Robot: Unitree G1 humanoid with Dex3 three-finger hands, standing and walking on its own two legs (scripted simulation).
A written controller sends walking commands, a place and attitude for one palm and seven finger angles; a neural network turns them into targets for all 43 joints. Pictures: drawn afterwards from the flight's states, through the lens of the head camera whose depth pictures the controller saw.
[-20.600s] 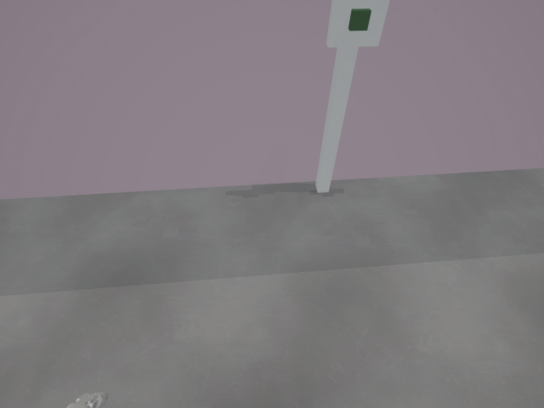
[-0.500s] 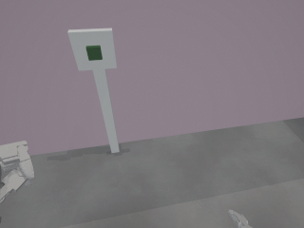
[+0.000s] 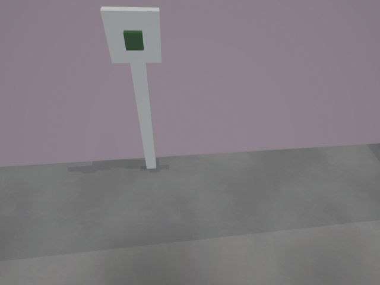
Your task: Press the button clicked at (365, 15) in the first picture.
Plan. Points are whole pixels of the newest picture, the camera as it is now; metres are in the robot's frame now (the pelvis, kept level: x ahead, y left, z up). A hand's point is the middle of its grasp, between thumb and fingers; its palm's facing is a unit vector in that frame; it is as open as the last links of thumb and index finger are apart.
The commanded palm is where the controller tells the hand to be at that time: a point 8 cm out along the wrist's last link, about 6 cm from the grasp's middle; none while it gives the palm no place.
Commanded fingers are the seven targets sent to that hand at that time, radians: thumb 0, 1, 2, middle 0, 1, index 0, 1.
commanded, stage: let the arm hang, fingers relaxed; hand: left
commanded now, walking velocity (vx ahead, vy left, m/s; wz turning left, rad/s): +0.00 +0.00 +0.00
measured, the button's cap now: (133, 40) +0.82 +0.25 +0.08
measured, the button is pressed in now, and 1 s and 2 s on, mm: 0 0 0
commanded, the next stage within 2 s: stand and wait in 0.70 s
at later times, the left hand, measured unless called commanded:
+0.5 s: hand out of the picture +0.02 +0.18 -0.17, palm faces -0.01 -0.98 -0.21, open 7.3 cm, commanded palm none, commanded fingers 0.00 0.90 0.90 -0.20 -0.30 -0.20 -0.30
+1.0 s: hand out of the picture +0.03 +0.18 -0.17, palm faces -0.02 -0.97 -0.25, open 7.4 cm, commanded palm none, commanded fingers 0.00 0.90 0.90 -0.20 -0.30 -0.20 -0.30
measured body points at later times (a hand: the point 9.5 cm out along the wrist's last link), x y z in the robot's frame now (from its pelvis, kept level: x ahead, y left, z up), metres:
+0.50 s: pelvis +0.00 +0.00 +0.00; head +0.00 -0.01 +0.45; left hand +0.02 +0.23 -0.15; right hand -0.02 -0.21 -0.16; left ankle +0.04 +0.11 -0.74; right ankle +0.01 -0.10 -0.74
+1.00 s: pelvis +0.02 -0.01 +0.01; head +0.03 -0.02 +0.45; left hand +0.03 +0.24 -0.15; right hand +0.01 -0.25 -0.16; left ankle +0.04 +0.11 -0.74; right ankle +0.01 -0.10 -0.74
